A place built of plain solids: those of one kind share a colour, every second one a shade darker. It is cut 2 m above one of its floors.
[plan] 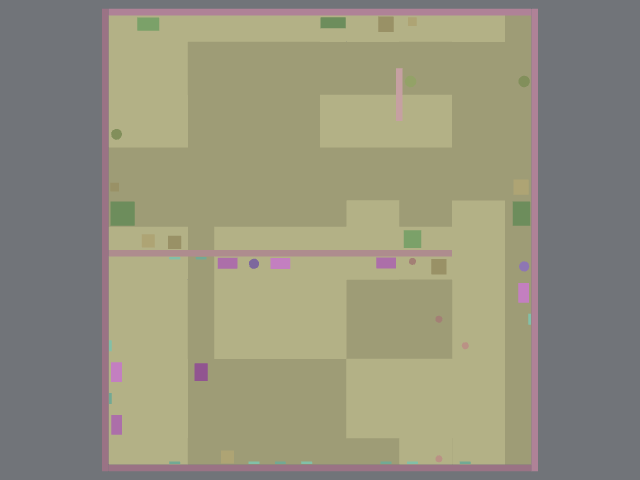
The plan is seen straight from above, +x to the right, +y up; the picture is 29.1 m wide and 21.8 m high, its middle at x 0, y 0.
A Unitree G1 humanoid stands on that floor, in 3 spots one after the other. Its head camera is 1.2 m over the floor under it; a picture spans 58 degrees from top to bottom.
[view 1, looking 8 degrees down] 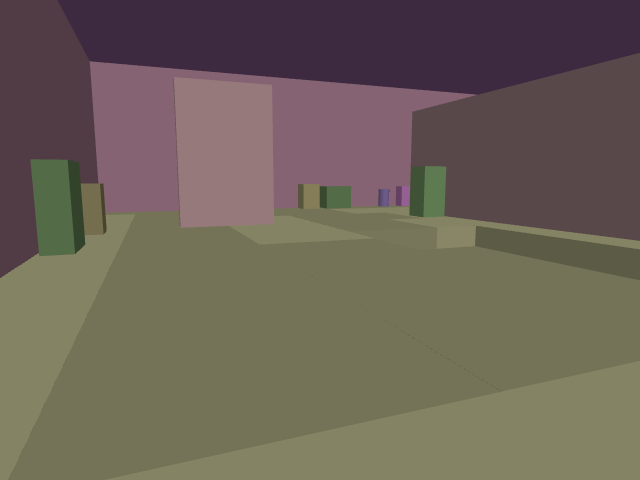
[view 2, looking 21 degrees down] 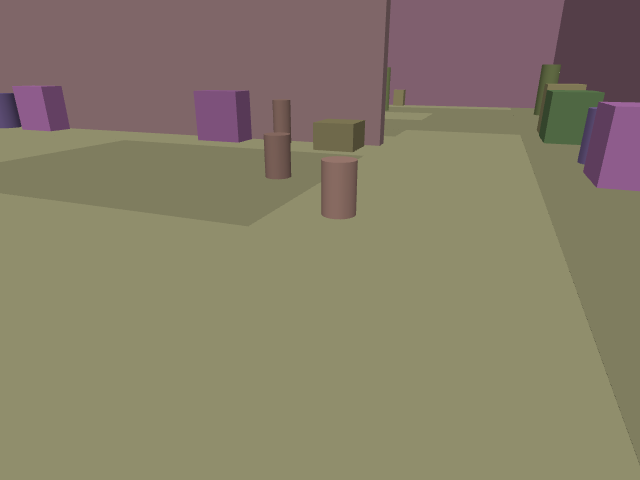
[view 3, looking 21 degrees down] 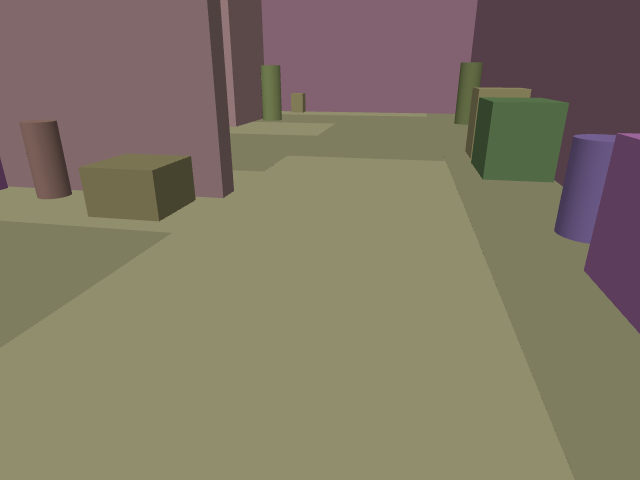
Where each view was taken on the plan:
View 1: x -7.80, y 8.40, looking -21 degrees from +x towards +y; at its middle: floor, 8.63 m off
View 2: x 7.80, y -8.40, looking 111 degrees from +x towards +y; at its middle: floor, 3.35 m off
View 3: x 7.80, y -4.80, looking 101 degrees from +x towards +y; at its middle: floor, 3.35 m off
